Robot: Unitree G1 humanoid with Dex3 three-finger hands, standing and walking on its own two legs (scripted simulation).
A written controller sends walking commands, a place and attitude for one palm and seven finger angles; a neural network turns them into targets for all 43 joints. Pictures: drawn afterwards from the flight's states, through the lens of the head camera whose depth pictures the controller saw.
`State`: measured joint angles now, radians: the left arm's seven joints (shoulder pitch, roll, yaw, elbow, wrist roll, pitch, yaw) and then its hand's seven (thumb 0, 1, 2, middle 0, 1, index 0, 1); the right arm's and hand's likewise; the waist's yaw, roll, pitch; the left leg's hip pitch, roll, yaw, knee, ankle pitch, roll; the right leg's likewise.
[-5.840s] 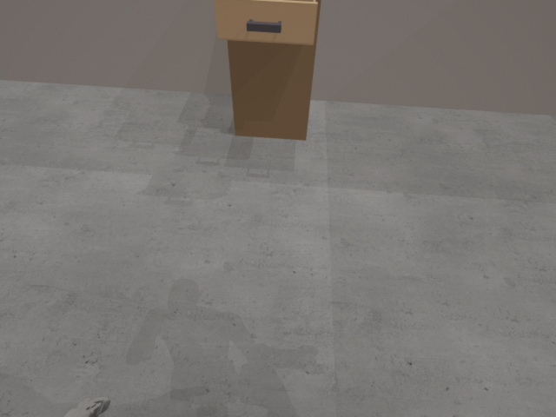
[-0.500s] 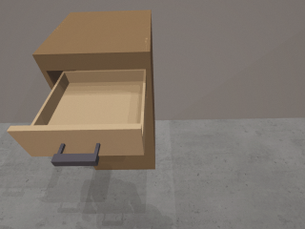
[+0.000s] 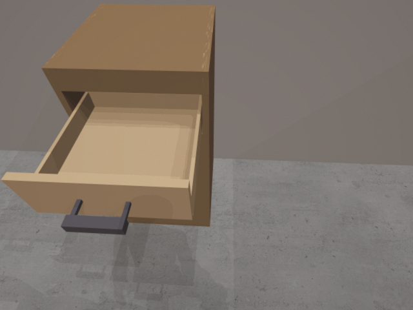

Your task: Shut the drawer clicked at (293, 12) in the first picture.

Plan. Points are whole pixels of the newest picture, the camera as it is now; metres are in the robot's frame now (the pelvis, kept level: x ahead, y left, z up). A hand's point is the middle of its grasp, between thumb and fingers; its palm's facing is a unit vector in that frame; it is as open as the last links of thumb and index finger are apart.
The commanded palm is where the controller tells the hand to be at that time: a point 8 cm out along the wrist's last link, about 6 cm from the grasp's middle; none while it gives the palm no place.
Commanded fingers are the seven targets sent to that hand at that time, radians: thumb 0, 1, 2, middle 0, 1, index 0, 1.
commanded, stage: come to a stop and stand still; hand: left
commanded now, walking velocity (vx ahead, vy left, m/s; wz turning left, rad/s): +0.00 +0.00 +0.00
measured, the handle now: (99, 214) +0.30 +0.25 -0.01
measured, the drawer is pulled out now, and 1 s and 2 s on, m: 0.30 0.30 0.29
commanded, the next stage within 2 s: look again from close up in 0.38 s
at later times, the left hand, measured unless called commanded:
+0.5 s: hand out of the picture +0.01 +0.18 -0.17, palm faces +0.04 -0.98 -0.20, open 7.3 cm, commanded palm none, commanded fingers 0.00 0.90 0.90 -0.20 -0.30 -0.20 -0.30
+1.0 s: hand out of the picture +0.02 +0.17 -0.17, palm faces +0.04 -0.98 -0.19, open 7.3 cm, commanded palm none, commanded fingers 0.00 0.90 0.90 -0.20 -0.30 -0.20 -0.30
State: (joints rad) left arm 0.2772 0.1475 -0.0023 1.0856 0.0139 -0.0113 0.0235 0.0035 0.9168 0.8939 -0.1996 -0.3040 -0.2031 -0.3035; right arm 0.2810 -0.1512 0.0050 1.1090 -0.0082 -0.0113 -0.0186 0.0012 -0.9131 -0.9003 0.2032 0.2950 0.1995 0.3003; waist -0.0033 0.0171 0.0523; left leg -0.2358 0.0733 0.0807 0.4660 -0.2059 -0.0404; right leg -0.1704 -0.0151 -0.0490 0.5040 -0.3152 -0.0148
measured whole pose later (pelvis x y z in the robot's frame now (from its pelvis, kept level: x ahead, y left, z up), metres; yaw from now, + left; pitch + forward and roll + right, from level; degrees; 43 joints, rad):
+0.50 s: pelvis +0.02 +0.00 +0.00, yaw +0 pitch -1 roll +1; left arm 0.29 0.15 0.00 1.12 0.02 -0.02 0.03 0.00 0.91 0.89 -0.20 -0.30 -0.20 -0.30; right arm 0.24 -0.17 0.01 1.14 -0.01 -0.02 -0.03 0.00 -0.93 -0.90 0.20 0.29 0.20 0.30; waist 0.01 0.00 0.03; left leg -0.18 0.06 0.08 0.42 -0.22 -0.04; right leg -0.10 -0.02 -0.05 0.44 -0.32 -0.01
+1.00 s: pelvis +0.03 +0.00 +0.00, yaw +0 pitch -1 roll +1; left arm 0.30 0.13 0.00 1.13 0.02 -0.02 0.03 0.00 0.91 0.89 -0.20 -0.30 -0.20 -0.30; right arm 0.28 -0.14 0.01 1.16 -0.01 -0.02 -0.03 0.00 -0.92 -0.90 0.20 0.30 0.20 0.30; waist 0.01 0.00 0.03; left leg -0.17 0.06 0.08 0.42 -0.23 -0.04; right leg -0.10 -0.02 -0.05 0.44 -0.33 -0.01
